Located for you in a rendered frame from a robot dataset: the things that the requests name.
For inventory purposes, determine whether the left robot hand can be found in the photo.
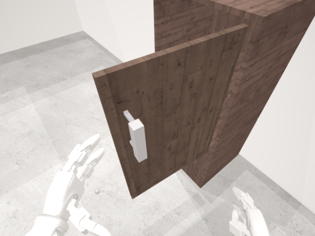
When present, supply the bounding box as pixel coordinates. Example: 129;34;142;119
43;134;112;236

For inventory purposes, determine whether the handle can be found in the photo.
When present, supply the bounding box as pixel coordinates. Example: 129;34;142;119
124;110;147;162

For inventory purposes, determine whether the cupboard door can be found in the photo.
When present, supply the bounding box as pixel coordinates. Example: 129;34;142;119
92;24;249;199

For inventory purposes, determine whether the robot left forearm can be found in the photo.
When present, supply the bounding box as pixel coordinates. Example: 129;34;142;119
25;214;69;236

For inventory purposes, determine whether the right robot hand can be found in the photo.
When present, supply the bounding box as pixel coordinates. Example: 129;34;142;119
229;186;270;236

